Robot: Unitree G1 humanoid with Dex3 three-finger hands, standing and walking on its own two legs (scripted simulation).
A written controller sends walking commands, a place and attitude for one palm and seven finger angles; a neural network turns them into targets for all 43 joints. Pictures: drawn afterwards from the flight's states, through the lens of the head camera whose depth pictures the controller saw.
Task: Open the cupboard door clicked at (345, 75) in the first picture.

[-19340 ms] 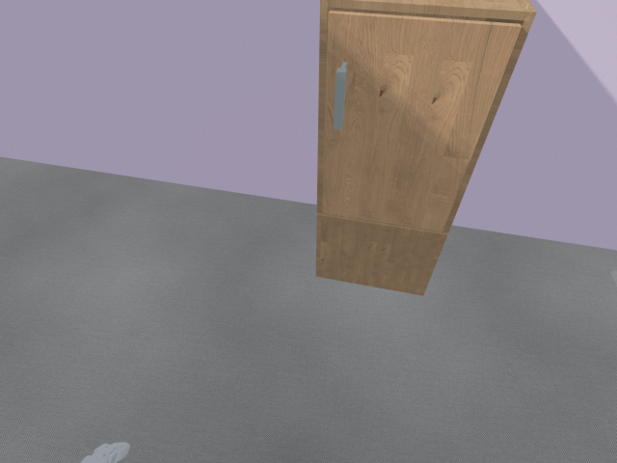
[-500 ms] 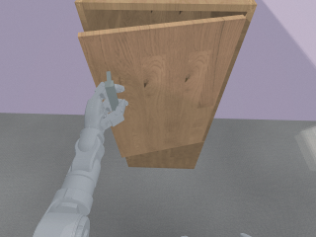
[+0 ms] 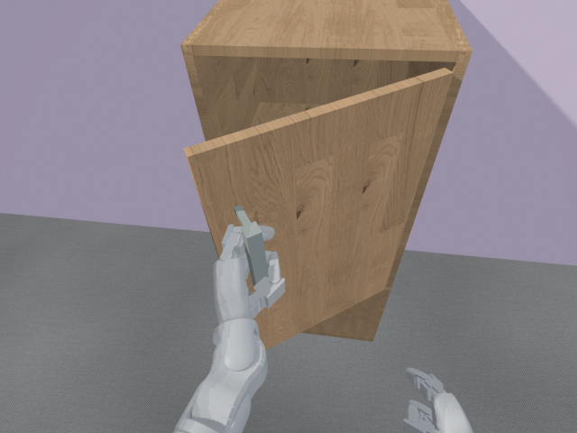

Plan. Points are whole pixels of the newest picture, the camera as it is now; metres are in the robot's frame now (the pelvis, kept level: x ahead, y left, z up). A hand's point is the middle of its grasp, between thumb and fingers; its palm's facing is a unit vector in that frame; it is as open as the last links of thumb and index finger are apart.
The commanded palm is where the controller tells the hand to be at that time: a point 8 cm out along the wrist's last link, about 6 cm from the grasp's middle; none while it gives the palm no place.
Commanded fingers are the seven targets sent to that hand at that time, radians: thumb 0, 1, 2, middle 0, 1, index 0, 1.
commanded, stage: pull the door open along its arc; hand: left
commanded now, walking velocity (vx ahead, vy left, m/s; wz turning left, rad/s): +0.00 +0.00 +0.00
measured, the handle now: (251, 252) +0.35 +0.07 +0.07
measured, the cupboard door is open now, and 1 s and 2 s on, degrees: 35 40 43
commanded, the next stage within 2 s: open thumb and fingers to let go in 0.14 s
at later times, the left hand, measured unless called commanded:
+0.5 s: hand (276, 294) +0.28 +0.03 +0.08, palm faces +0.30 -0.95 -0.04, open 7.6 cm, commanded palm +0.23 +0.05 +0.08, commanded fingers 0.00 -0.08 0.48 -0.33 -1.25 -0.33 -1.25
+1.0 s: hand (268, 308) +0.26 +0.04 +0.08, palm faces +0.24 -0.97 -0.03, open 15.0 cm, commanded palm +0.22 +0.05 +0.08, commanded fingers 0.00 -0.50 0.30 -0.16 -0.35 -0.16 -0.35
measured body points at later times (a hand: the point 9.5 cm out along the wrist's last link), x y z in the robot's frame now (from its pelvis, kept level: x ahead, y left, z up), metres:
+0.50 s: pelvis +0.00 -0.03 +0.00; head +0.02 -0.07 +0.45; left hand +0.26 +0.08 +0.08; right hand +0.19 -0.24 -0.10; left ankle -0.01 +0.12 -0.71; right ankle -0.01 -0.06 -0.71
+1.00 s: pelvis -0.01 -0.01 +0.00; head -0.01 -0.05 +0.45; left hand +0.24 +0.09 +0.08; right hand +0.17 -0.22 -0.09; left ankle -0.01 +0.13 -0.71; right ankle -0.01 -0.06 -0.71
